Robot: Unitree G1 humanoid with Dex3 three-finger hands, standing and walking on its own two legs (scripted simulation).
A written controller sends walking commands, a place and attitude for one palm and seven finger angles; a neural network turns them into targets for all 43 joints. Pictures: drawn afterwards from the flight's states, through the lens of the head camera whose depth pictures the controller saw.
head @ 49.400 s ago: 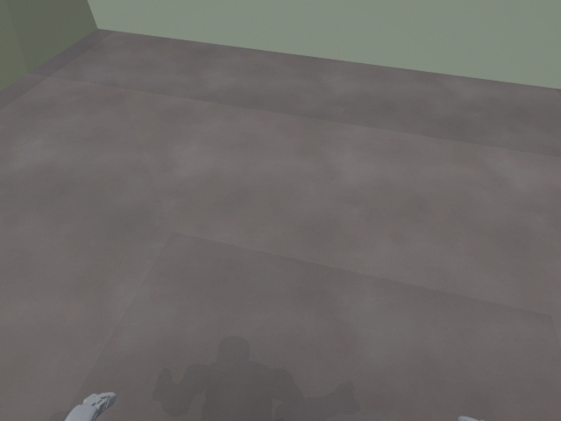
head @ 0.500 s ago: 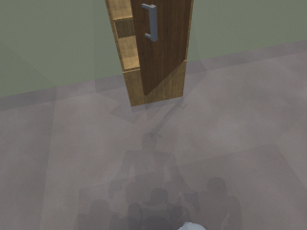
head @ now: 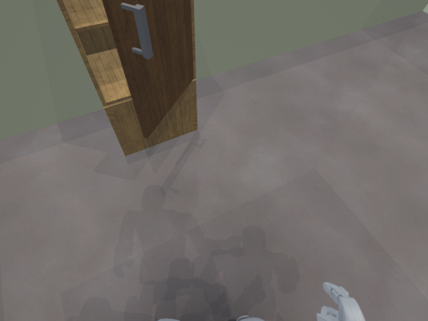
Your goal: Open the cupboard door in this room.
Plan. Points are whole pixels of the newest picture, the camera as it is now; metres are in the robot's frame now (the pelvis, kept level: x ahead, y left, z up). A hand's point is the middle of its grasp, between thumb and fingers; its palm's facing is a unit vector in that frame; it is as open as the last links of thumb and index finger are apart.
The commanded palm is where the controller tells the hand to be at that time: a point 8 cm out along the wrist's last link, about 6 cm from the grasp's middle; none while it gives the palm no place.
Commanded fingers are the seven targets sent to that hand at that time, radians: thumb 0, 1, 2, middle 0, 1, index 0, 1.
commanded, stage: walk to a spot facing it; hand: left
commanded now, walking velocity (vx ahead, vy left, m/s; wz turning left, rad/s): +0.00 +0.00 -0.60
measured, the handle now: (137, 31) +0.77 +0.28 +0.07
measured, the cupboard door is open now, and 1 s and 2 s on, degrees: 38 38 38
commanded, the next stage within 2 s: none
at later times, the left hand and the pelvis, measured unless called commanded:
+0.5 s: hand (144, 297) +0.17 +0.16 -0.16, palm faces -0.33 -0.91 -0.25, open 7.4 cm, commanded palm none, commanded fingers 0.00 0.90 0.90 -0.20 -0.30 -0.20 -0.30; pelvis +0.02 -0.01 +0.00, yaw -19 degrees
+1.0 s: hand (249, 205) +0.39 -0.06 -0.15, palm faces -0.68 -0.70 -0.22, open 7.4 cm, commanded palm none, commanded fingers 0.00 0.90 0.90 -0.20 -0.30 -0.20 -0.30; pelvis +0.14 -0.10 -0.01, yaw -37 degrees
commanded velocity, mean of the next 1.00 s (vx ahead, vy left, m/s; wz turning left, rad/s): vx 0.23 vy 0.00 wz -0.54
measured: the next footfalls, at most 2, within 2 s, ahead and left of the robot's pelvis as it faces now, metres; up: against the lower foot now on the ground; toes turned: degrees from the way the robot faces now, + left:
right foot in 0.30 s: +0.03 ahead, -0.15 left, +0.00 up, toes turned -14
left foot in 0.58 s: +0.15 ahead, +0.09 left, +0.00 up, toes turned -18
